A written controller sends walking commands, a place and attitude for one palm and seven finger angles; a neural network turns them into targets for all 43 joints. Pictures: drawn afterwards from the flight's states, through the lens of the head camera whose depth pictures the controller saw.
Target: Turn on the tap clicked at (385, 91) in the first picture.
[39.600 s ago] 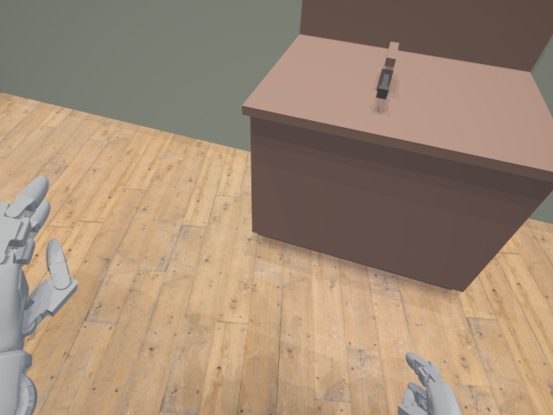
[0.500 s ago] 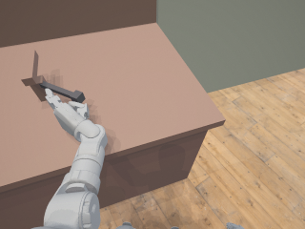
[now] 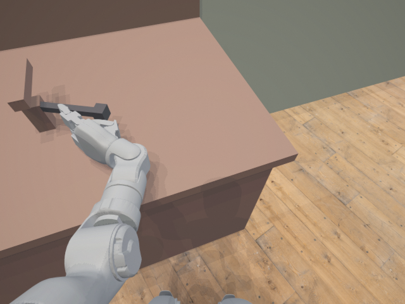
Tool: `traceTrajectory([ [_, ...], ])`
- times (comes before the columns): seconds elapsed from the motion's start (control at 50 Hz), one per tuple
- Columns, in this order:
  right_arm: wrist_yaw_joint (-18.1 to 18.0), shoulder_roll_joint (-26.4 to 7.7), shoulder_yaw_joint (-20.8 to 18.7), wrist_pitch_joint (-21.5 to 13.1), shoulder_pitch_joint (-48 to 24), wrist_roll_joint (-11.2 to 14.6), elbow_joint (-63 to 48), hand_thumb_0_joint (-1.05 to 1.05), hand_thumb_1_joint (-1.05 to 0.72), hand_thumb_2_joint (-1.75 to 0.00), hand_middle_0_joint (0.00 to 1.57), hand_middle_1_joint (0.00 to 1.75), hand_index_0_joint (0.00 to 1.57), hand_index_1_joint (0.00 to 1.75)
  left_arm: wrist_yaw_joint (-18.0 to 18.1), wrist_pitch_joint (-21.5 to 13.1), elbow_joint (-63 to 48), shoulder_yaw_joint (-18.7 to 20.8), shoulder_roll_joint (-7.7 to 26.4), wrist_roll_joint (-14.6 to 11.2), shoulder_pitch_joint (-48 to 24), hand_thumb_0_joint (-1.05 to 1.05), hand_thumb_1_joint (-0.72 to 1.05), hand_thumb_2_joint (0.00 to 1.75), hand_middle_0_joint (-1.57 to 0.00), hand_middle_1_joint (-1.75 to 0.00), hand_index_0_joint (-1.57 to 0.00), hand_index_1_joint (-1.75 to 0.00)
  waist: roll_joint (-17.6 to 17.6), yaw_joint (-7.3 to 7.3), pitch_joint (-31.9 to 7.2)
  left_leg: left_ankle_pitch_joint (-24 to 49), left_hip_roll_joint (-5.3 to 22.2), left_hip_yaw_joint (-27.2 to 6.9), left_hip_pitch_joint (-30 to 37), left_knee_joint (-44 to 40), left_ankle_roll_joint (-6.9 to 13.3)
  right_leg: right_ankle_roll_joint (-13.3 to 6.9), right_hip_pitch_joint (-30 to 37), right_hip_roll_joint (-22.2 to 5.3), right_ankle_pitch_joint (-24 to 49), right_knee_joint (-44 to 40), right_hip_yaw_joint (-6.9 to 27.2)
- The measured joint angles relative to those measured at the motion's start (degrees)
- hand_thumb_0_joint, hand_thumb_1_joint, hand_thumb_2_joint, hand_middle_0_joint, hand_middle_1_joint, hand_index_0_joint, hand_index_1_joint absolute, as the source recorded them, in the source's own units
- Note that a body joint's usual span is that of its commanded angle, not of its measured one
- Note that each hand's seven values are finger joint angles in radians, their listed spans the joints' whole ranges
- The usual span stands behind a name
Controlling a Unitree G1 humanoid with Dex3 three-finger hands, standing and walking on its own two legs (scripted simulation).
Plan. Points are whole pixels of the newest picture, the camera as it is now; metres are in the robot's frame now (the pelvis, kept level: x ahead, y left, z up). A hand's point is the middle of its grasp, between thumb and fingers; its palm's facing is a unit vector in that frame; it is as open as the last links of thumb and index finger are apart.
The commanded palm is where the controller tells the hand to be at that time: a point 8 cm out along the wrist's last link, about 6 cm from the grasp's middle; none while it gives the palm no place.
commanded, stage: push the lever round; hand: left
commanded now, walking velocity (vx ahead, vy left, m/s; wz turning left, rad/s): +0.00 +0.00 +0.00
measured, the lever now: (101, 112) +0.50 +0.19 +0.09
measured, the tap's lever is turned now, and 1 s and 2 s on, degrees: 62 73 73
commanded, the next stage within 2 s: lift the hand up off the lever in 0.44 s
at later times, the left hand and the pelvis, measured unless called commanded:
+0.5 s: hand (117, 117) +0.49 +0.16 +0.08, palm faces +0.80 -0.59 -0.12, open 7.8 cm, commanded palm +0.44 +0.17 +0.08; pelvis +0.00 +0.00 +0.00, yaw +0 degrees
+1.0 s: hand (114, 112) +0.49 +0.16 +0.10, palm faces +0.79 -0.61 -0.11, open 7.8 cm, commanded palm +0.43 +0.17 +0.10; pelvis +0.01 +0.00 +0.01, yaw +0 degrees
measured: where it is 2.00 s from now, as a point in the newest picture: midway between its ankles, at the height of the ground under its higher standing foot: outside the picture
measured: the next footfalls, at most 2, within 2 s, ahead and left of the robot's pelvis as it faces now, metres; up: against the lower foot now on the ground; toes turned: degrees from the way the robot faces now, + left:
none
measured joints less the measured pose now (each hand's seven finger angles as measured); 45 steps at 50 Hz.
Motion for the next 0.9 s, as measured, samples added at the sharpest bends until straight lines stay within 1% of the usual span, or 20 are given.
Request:
traceTrajectory([
  [0.06,0.13,0.12,0.07,-0.12,0.21,-0.09,0.05,0.01,-0.91,-0.9,0.2,0.3,0.2,0.3,0.21,-0.21,0.58,0.69,0.12,0.5,-0.69,0.01,0.92,0.92,-0.15,-0.16,-0.14,-0.14,-0.12,-0.19,-0.1,-0.05,0.05,0.05,-0.25,-0.01,-0.03,-0.01,-0.3,0.05,-0.04,0.03,0.06],
  [0.3,0.52,-0.34,-0.19,-0.25,1.18,-0.1,-0.53,0.01,-0.91,-0.9,0.2,0.3,0.2,0.3,-0.23,0.19,0.67,2.31,1.24,0.95,-0.97,0.02,0.9,0.91,-0.15,-0.16,-0.15,-0.14,-0.27,-0.83,-0.39,-0.06,0.31,0.04,-0.06,-0.38,-0.24,-0.18,-0.14,0.33,0.07,-0.42,0.1],
  [0.4,0.46,-0.59,-0.17,-0.63,0.89,-0.11,-0.05,0.01,-0.91,-0.9,0.2,0.3,0.2,0.3,0.11,-0.02,3.04,1.97,2.26,1.33,-3.02,0.02,0.9,0.91,-0.15,-0.16,-0.15,-0.14,-0.46,-1.16,-0.04,0.01,0.28,-0.36,-0.77,0.04,-0.3,-0.28,-0.66,0.31,0.08,-0.19,-0.33],
  [0.5,0.49,-0.65,-0.18,-0.83,0.69,-0.33,0.13,0.01,-0.91,-0.9,0.2,0.3,0.2,0.3,0.46,-0.44,4.79,2.61,3.22,1.51,-5.43,0.02,0.91,0.91,-0.15,-0.16,-0.15,-0.14,-0.49,-1.69,0.11,0.12,0.34,-0.47,-2.03,0.43,-0.35,-0.33,-1.85,0.36,0.24,0.08,-0.49],
  [0.6,0.75,-0.64,-0.14,-0.65,1.34,-0.51,-0.11,0.01,-0.91,-0.9,0.2,0.3,0.2,0.3,0.43,-0.57,5.3,3.5,3.82,1.7,-6.19,0.03,0.91,0.92,-0.15,-0.16,-0.15,-0.14,-0.26,-2.02,-0.03,0.14,0.48,-0.17,-2.53,0.35,-0.28,-0.25,-2.47,0.46,0.37,0.03,-0.19],
  [0.66,0.93,-0.57,-0.16,-0.42,2.03,-0.45,-0.29,0.01,-0.91,-0.9,0.2,0.3,0.2,0.3,0.2,-0.57,4.26,4.11,3.74,1.42,-5.45,0.03,0.91,0.91,-0.15,-0.16,-0.15,-0.15,-0.05,-2.01,-0.13,0.13,0.59,0.13,-2.06,-0.06,-0.19,-0.16,-2.11,0.56,0.5,-0.35,0.16],
  [0.82,1.27,-0.4,-0.09,-0.19,3.4,-0.08,-0.04,0.01,-0.91,-0.9,0.2,0.3,0.2,0.3,-0.45,0.33,2.48,3.71,3.42,0.87,-3.27,0.02,0.9,0.9,-0.15,-0.16,-0.16,-0.15,0.17,-1.65,-0.26,0.2,0.61,0.35,0.59,-1.5,0.02,0.07,0.55,0.65,0.74,-1.97,0.54],
  [0.9,1.38,-0.48,-0.15,-0.48,3.44,0.02,0.19,0.01,-0.91,-0.9,0.2,0.3,0.2,0.3,-0.53,0.81,2.0,2.35,2.93,0.63,-2.54,0.02,0.9,0.9,-0.15,-0.16,-0.15,-0.15,0.09,-1.35,-0.32,0.29,0.51,0.18,1.79,-2.1,0.1,0.15,1.91,0.61,0.87,-2.77,0.44],
])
